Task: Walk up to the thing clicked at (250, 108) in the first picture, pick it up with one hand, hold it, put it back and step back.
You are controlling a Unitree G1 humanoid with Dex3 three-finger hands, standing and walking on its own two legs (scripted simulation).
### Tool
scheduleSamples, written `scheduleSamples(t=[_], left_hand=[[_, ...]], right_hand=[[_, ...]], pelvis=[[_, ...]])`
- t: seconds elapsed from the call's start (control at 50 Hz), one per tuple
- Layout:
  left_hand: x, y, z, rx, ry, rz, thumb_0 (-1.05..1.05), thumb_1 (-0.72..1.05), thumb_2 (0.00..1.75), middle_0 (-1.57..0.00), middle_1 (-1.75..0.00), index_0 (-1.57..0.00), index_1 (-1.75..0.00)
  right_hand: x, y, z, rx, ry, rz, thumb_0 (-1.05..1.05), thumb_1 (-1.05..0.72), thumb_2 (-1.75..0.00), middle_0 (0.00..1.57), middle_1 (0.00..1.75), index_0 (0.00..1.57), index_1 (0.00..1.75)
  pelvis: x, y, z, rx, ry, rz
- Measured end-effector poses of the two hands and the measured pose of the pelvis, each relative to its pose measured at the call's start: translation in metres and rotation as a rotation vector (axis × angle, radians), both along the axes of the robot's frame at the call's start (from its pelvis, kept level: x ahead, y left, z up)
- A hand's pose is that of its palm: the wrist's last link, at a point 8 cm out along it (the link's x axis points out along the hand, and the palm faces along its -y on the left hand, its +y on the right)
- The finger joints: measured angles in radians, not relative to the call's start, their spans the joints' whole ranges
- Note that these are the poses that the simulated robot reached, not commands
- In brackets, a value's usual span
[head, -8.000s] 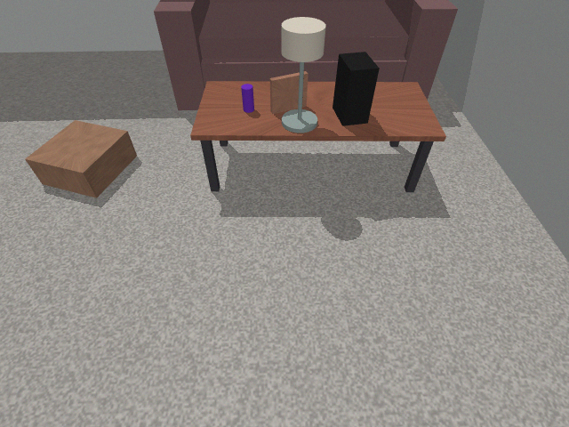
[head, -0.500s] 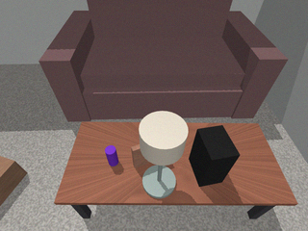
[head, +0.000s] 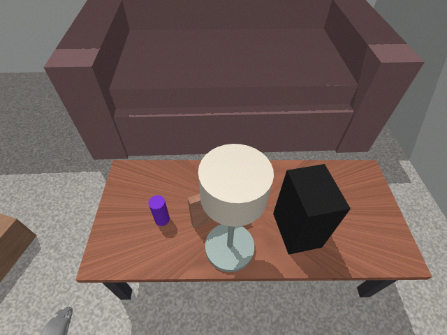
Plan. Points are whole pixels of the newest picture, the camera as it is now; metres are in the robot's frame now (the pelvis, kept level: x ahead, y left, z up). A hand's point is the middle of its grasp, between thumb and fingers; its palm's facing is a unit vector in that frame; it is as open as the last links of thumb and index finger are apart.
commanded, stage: go down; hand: left
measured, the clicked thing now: (159, 211) +0.57 +0.21 -0.35
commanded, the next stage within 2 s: none
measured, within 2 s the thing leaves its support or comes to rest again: neither
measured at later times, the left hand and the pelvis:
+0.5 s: hand out of the picture +0.16 +0.27 -0.13, palm faces +0.02 -0.95 -0.32, open 17.2 cm; pelvis +0.02 +0.00 -0.02, yaw +1 degrees
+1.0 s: hand out of the picture +0.15 +0.28 -0.13, palm faces +0.05 -0.94 -0.33, open 17.4 cm; pelvis +0.01 +0.00 -0.05, yaw +1 degrees
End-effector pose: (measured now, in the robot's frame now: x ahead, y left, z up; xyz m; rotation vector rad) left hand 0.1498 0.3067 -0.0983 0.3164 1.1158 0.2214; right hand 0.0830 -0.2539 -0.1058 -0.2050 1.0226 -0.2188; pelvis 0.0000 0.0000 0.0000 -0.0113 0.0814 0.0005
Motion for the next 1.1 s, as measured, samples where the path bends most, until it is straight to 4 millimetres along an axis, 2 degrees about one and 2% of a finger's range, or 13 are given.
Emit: scheduleSamples(t=[0.18,0.3,0.4,0.74,1.1], left_hand=[[-0.006,0.001,-0.006,-0.039,0.019,0.025,-0.01,-0.31,0.12,-0.06,-0.06,-0.05,-0.06],[0.001,0.005,-0.004,-0.035,-0.020,0.013,-0.01,-0.41,0.09,-0.06,-0.06,-0.06,-0.07],[0.004,0.010,-0.001,-0.030,-0.016,0.008,-0.01,-0.45,0.08,-0.07,-0.06,-0.06,-0.07],[0.005,0.011,-0.002,-0.039,-0.043,0.000,-0.01,-0.51,0.07,-0.07,-0.06,-0.06,-0.07],[-0.018,0.014,0.001,-0.031,-0.061,0.015,-0.01,-0.55,0.07,-0.07,-0.05,-0.06,-0.06]], right_hand=[[0.045,-0.004,0.006,-0.046,-0.113,0.059,0.01,-0.89,-0.89,0.21,0.30,0.21,0.30],[0.067,-0.006,0.010,-0.083,-0.165,0.077,0.01,-0.86,-0.88,0.21,0.30,0.21,0.30],[0.077,-0.004,0.010,-0.091,-0.198,0.076,0.01,-0.85,-0.88,0.21,0.30,0.21,0.30],[0.073,0.004,-0.009,-0.089,-0.218,0.064,0.01,-0.85,-0.88,0.21,0.30,0.21,0.30],[0.073,0.008,-0.011,-0.113,-0.314,0.063,0.01,-0.86,-0.88,0.21,0.30,0.21,0.30]], pelvis=[[0.008,-0.001,-0.008,-0.001,0.030,0.011],[0.014,-0.002,-0.014,-0.006,0.044,0.019],[0.020,-0.002,-0.018,-0.011,0.057,0.021],[0.020,-0.001,-0.036,-0.025,0.110,0.022],[0.006,-0.001,-0.051,-0.038,0.124,0.031]])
